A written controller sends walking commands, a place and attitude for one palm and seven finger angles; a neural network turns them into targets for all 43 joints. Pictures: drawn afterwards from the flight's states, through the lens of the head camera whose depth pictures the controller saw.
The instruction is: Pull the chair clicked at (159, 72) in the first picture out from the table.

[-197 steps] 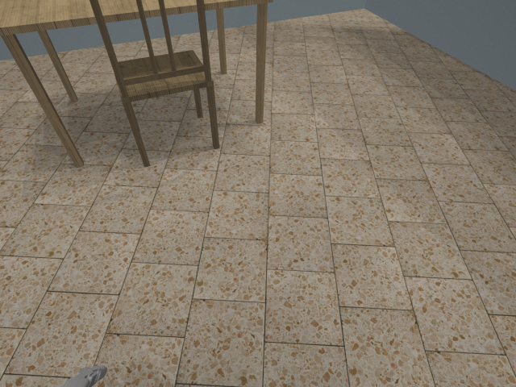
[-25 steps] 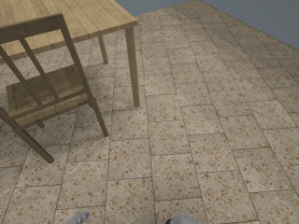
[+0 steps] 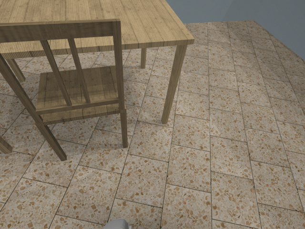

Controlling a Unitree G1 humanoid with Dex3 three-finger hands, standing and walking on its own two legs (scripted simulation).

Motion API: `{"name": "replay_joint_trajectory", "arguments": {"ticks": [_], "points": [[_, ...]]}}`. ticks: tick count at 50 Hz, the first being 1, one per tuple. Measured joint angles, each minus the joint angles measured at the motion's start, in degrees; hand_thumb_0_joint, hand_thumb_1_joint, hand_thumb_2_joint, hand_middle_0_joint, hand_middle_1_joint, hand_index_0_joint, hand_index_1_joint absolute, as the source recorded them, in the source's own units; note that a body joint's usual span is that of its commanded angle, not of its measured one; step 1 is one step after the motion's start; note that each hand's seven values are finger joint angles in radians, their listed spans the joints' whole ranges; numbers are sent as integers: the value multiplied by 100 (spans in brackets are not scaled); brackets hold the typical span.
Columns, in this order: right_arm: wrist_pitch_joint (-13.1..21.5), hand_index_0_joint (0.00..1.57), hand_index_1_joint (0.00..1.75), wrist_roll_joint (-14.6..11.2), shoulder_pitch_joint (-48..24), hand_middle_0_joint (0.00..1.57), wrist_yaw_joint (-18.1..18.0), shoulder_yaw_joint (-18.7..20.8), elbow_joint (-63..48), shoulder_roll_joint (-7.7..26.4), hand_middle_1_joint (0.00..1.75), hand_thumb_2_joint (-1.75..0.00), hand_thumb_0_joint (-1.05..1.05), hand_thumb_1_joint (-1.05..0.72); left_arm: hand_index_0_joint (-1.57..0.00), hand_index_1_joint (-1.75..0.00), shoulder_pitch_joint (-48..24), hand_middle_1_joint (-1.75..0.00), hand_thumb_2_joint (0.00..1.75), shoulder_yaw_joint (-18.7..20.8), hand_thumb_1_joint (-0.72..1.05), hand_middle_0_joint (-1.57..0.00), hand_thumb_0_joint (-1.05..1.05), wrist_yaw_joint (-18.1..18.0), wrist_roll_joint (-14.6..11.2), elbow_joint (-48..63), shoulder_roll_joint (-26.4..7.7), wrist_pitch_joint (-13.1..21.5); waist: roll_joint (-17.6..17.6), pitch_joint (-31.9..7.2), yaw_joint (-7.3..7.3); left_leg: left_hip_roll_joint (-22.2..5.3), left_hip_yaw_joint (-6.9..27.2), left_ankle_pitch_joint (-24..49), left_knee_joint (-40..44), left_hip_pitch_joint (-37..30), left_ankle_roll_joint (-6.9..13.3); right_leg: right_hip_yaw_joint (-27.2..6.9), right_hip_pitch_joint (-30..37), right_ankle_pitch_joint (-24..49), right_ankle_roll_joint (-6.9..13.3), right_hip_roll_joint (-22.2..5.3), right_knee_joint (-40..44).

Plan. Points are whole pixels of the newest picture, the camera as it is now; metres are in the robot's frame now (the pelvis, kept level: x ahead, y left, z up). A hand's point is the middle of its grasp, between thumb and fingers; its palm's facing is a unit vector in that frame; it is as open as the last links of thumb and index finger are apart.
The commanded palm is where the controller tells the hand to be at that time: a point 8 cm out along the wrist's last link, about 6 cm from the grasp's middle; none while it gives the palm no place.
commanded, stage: turn to face it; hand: left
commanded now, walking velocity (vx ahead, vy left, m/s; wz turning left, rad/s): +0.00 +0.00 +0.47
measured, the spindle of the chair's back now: (58, 77) +0.63 +0.42 -0.06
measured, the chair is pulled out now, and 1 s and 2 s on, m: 0.00 0.00 0.00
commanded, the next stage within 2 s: take the last steps up to it in 0.50 s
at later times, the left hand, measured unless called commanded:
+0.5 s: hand out of the picture +0.09 +0.17 -0.13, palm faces +0.19 -0.94 -0.29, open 7.3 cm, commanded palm none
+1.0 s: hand out of the picture -0.11 +0.15 -0.15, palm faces +0.42 -0.88 -0.21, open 7.3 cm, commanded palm none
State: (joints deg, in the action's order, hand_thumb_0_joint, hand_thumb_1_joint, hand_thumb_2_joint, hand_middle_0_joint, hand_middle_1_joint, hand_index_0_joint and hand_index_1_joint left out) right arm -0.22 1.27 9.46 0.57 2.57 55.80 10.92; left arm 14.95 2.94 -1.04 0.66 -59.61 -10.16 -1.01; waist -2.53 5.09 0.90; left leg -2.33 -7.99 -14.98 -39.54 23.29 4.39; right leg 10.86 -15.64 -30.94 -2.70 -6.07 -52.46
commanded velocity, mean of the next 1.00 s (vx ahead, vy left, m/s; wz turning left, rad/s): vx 0.13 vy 0.03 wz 0.22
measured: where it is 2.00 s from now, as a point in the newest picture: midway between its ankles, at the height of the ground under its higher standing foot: (120, 216)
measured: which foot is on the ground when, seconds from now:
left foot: down 0.00-0.48, up 0.50-1.00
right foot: up 0.00-0.46, down 0.48-1.00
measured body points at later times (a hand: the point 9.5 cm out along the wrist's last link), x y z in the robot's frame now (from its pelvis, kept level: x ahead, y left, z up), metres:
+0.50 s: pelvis +0.02 -0.04 +0.01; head +0.05 -0.06 +0.46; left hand +0.08 +0.22 -0.11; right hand +0.12 -0.28 -0.15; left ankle +0.07 +0.07 -0.71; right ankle +0.04 -0.15 -0.72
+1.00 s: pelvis +0.03 +0.00 +0.02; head +0.04 +0.01 +0.47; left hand -0.13 +0.19 -0.13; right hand +0.21 -0.19 -0.12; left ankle -0.01 +0.11 -0.71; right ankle +0.04 -0.15 -0.72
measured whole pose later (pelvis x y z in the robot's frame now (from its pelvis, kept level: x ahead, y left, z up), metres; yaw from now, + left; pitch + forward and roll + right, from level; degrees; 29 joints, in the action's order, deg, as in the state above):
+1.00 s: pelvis +0.03 +0.00 +0.02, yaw +19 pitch +0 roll +0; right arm -1.2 1.1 8.4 2.0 2.7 57.0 12.2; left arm 25.0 2.7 -0.2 2.0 -62.8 -11.1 0.9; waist -0.6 1.4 4.6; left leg -2.8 -4.7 -19.6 -34.5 16.3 -0.2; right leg 10.2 -7.7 -15.6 -2.0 -6.5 -24.1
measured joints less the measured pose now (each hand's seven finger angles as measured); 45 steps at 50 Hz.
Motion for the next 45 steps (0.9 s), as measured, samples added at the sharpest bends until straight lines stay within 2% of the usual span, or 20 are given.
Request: {"name": "replay_joint_trajectory", "arguments": {"ticks": [2, 5, 9, 15, 20, 23, 24, 26, 28, 30, 33, 38, 45], "points": [[-6, 20, 30, -10, -62, 20, -40, -14, -70, -14, 30, -90, 0, -91, -20, -30, -103, -29, 90, 40, 91, -20, 0, -11, 14, 48, -62, -100, 17, 45, -8, 74, 48, 15, 174, -78, 56, -339, -492, -51, -53, 66, -886], [-34, 20, 30, -14, -104, 20, -88, -35, -119, -31, 30, -90, 0, -91, -20, -30, -286, -29, 90, 100, 91, -20, 0, 14, 40, 175, -151, -128, 84, 72, -21, 191, 160, 263, 643, -243, 69, -649, -972, 408, -116, 63, -1257], [-64, 20, 30, -29, -84, 20, -85, -45, -145, -60, 30, -90, 0, -90, -20, -30, -437, -29, 90, 142, 91, -20, 0, 5, 49, 367, -260, -133, 176, 1, -47, 303, 315, 509, 1127, -427, 89, -886, -1182, 782, -195, 31, -944], [-126, 21, 30, -13, 29, 20, -55, -9, -157, -71, 30, -90, 0, -90, -20, -30, -599, -29, 90, 154, 91, -20, 0, -29, 49, 536, -333, -190, 275, -124, -154, 416, 562, 623, 1362, -550, 29, -985, -944, 727, -234, 116, -106], [-196, 21, 30, 9, 132, 20, -44, 48, -132, 18, 30, -90, 0, -90, -20, -30, -701, -29, 90, 85, 91, -20, 0, -44, 27, 655, -240, -170, 376, -147, -243, 492, 757, 628, 1294, -500, -88, -943, -518, 653, -143, 316, 768], [-241, 21, 30, -15, 204, 20, -38, 88, -96, 99, 30, -90, 0, -90, -20, -30, -658, -29, 90, 17, 91, -20, 0, -47, 5, 729, -148, -92, 418, -180, -235, 562, 838, 570, 1107, -385, -204, -881, -42, 1193, -73, 416, 1776], [-255, 21, 30, -42, 222, 20, -31, 109, -76, 143, 30, -90, 0, -90, -20, -30, -627, -29, 90, -6, 91, -20, 0, -58, 20, 731, -98, -47, 481, -186, -218, 548, 878, 505, 947, -309, -256, -838, 83, 1363, 48, 456, 2056], [-321, 20, 30, -62, 237, 20, -35, 160, -31, 205, 30, -90, 1, -90, -20, -30, -544, -29, 90, -81, 91, -20, 0, -55, 59, 723, 5, -15, 585, -171, -224, 557, 970, -396, 198, -69, -388, -724, 123, 1372, 316, 484, 2035], [-386, 20, 30, -40, 277, 20, -22, 195, 2, 237, 30, -90, 1, -90, -20, -30, -422, -29, 90, -124, 91, -20, 0, -53, 61, 713, 75, -12, 571, -212, -226, 582, 976, -842, -872, 234, -474, -625, 211, 1381, 438, 422, 2152], [-409, 20, 30, -31, 294, 20, -6, 214, 37, 263, 30, -90, 1, -90, -20, -30, -319, -29, 90, -140, 91, -20, 0, -58, 46, 679, 126, -13, 547, -226, -218, 503, 953, -803, -1726, 415, -556, -559, 306, 1465, 471, 387, 2336], [-384, 20, 30, -27, 326, 20, -8, 214, 99, 294, 30, -90, 1, -91, -21, -30, -210, -29, 90, -161, 91, -20, 0, -42, 34, 598, 185, 54, 536, -210, -217, 316, 972, -613, -2261, 414, -679, -434, 417, 1569, 485, 364, 2538], [-384, 20, 30, 16, 386, 20, 27, 178, 267, 319, 30, -90, 1, -91, -21, -30, 37, -29, 90, -121, 92, -20, 0, -11, 63, 450, 179, 238, 510, -253, -83, 43, 908, -574, -2065, 133, -739, -205, 564, 1624, 468, 294, 2742], [-311, 20, 30, 12, 130, 20, 117, 109, 289, 270, 30, -90, 1, -91, -21, -30, 609, -29, 90, -77, 91, -20, 0, 58, 137, 52, 62, 305, 376, -313, 212, -101, 613, -671, -990, -163, -595, -41, 763, 1683, 285, 99, 2986]]}}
